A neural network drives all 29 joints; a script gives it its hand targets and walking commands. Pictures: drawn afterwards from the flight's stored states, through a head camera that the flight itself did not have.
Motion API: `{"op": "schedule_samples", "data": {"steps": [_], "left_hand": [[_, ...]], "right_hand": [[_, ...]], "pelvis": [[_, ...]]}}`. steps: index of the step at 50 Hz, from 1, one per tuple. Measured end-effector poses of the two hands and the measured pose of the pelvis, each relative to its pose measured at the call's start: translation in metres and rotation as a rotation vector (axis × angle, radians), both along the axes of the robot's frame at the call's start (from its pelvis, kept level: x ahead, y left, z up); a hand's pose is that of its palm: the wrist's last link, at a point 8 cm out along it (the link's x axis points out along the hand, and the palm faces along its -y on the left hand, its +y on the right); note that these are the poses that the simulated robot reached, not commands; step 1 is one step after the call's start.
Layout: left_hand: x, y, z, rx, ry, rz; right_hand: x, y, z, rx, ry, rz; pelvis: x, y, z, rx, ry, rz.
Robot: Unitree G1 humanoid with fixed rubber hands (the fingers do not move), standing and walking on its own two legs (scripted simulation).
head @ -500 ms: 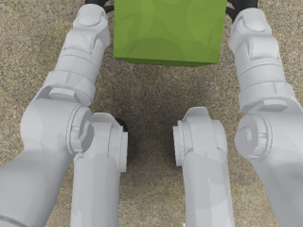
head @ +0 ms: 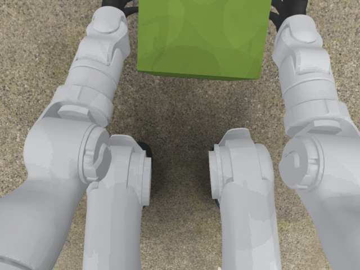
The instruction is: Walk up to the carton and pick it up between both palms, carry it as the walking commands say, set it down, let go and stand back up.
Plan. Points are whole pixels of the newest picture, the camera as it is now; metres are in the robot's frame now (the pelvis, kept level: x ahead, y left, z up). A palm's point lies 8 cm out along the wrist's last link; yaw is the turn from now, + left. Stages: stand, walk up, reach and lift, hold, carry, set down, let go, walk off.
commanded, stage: set down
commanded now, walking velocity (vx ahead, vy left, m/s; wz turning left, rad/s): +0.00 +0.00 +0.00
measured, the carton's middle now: (200, 9) +0.54 -0.06 -0.25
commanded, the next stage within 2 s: let go in 1.92 s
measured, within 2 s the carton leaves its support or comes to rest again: neither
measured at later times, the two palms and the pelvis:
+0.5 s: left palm (98, 10) +0.54 +0.12 -0.19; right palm (309, 23) +0.50 -0.24 -0.19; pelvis -0.01 +0.00 +0.00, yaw -1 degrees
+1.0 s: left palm out of the picture +0.55 +0.12 -0.08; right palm out of the picture +0.51 -0.25 -0.08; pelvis -0.02 +0.00 +0.07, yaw -2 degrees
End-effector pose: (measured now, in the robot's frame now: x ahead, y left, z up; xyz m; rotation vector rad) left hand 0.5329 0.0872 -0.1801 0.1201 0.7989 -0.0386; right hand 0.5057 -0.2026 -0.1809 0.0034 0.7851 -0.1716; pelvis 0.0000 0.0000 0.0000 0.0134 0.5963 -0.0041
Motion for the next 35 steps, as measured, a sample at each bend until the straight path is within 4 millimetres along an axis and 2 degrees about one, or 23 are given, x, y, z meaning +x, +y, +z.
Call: {"op": "schedule_samples", "data": {"steps": [7, 16, 22, 29, 35], "left_hand": [[0.003, 0.003, -0.001, -0.010, -0.031, -0.003], [0.006, 0.020, -0.010, 0.005, -0.053, 0.025], [0.004, 0.031, -0.013, 0.013, -0.045, 0.037], [0.008, 0.034, -0.006, 0.008, -0.066, 0.046], [0.014, 0.031, 0.016, 0.009, -0.107, 0.048]], "right_hand": [[-0.002, -0.002, -0.004, -0.007, -0.021, 0.006], [-0.008, -0.030, -0.011, -0.046, -0.025, -0.047], [-0.011, -0.039, -0.015, -0.041, -0.015, -0.064], [-0.004, -0.041, -0.006, -0.033, -0.047, -0.075], [0.000, -0.041, 0.014, -0.032, -0.092, -0.078]], "pelvis": [[-0.002, 0.000, 0.003, 0.000, -0.007, -0.004], [-0.009, 0.001, 0.009, -0.006, -0.036, -0.012], [-0.010, 0.001, 0.006, -0.004, -0.038, -0.018], [-0.012, 0.002, 0.003, -0.003, -0.050, -0.025], [-0.012, 0.003, 0.012, 0.001, -0.063, -0.030]]}}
